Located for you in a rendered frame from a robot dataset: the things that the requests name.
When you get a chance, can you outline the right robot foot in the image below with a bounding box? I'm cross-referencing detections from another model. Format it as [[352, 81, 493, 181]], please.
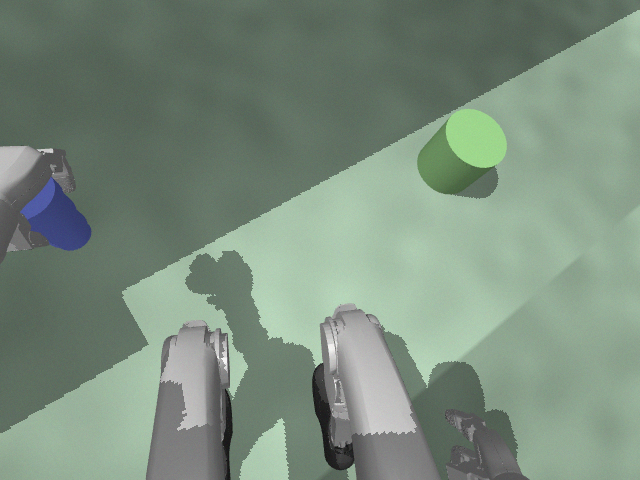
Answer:
[[312, 363, 354, 470]]

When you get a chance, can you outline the left robot arm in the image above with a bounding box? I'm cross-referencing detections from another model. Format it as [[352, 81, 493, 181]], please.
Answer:
[[0, 199, 18, 264]]

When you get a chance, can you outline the right robot hand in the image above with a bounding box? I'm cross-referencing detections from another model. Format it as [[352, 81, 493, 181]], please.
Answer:
[[445, 409, 522, 480]]

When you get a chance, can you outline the left robot hand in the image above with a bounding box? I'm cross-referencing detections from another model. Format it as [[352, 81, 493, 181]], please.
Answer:
[[0, 146, 76, 252]]

